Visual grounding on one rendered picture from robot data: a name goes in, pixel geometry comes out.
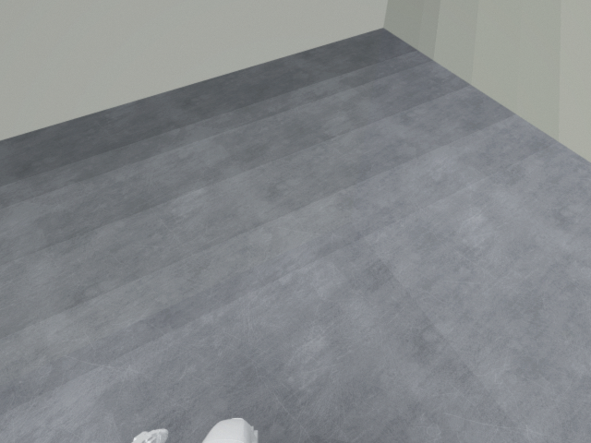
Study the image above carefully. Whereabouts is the left robot thigh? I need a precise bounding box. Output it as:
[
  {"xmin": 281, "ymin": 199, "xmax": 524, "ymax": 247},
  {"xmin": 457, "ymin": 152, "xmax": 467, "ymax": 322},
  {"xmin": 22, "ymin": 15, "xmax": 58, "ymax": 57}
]
[{"xmin": 202, "ymin": 419, "xmax": 258, "ymax": 443}]

